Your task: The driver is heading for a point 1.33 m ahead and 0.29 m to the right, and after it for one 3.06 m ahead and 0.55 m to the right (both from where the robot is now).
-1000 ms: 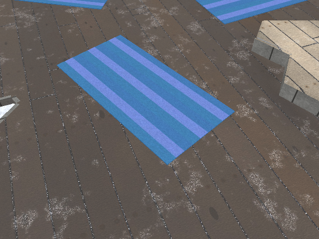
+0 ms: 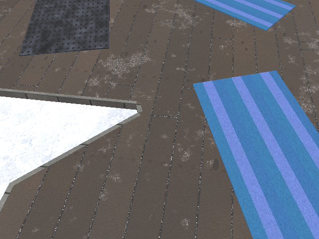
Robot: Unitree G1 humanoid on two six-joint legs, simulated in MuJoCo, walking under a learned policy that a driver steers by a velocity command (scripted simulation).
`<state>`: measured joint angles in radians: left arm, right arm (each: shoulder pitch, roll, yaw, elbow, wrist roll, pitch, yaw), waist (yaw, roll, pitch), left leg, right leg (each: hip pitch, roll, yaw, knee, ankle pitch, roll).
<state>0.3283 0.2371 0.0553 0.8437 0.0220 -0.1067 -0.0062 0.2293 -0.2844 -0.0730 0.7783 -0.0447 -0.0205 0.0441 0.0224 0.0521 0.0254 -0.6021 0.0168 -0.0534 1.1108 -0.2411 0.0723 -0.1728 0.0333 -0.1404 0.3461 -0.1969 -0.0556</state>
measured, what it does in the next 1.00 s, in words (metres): walks ahead, turning right: left foot, then right foot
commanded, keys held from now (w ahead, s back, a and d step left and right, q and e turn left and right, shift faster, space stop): w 0.12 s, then w+e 0.88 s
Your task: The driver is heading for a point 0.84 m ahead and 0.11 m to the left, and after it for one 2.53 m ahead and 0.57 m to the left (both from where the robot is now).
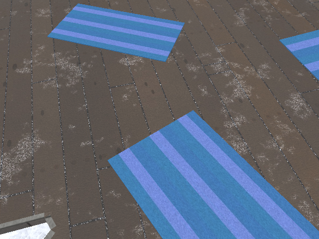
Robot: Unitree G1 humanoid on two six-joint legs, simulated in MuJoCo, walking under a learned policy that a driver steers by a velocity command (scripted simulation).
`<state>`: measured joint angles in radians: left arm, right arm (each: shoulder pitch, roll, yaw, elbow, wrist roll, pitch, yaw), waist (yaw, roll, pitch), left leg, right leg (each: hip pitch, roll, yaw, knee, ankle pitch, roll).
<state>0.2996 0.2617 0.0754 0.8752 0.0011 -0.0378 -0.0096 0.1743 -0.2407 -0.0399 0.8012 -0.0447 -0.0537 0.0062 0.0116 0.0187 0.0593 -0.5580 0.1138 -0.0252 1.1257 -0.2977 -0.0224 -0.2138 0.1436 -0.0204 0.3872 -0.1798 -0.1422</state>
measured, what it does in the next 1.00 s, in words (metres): walks ahead: left foot, then right foot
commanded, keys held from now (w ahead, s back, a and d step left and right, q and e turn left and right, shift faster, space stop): w+e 0.14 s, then w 0.12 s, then w+q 0.74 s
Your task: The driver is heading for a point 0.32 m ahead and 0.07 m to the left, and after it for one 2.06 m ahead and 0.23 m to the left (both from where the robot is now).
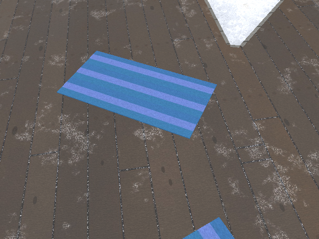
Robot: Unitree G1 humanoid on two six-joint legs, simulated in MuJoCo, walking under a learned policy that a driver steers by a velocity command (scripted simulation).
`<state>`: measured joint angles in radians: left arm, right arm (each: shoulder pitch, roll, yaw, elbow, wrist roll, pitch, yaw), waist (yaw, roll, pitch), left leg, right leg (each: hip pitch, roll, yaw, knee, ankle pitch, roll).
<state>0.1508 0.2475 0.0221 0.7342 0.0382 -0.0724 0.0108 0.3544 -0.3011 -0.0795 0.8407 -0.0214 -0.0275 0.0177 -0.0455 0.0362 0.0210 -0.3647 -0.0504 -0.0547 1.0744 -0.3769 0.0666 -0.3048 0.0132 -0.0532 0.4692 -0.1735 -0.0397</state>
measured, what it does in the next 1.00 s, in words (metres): walks ahead: left foot, then right foot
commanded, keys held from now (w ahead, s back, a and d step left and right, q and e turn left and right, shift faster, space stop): w+q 0.52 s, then w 0.02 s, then w+e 0.46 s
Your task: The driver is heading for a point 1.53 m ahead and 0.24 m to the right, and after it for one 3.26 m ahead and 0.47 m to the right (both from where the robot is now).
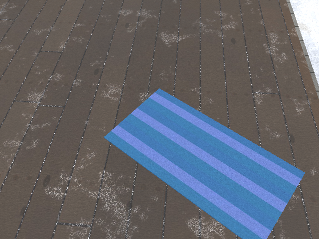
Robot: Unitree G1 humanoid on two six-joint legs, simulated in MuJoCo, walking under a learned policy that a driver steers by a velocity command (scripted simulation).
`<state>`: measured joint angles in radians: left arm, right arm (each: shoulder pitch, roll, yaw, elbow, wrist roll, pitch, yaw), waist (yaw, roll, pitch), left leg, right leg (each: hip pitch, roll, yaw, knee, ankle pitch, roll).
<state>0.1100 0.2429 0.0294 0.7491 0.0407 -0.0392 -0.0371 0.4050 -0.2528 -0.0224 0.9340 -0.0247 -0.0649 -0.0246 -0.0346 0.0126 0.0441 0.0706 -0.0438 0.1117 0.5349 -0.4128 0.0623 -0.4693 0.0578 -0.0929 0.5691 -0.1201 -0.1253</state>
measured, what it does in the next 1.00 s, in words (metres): walks ahead, turning right: left foot, then right foot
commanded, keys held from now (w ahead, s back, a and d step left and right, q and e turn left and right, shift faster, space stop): w+e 0.56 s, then w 0.32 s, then w+q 0.12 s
